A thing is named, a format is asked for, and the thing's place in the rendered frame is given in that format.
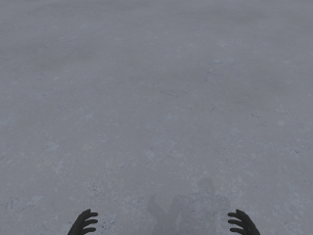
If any robot left hand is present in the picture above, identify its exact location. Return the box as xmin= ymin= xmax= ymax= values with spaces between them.
xmin=67 ymin=209 xmax=98 ymax=235

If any robot right hand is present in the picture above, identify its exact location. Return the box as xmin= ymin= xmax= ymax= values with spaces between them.
xmin=228 ymin=209 xmax=260 ymax=235

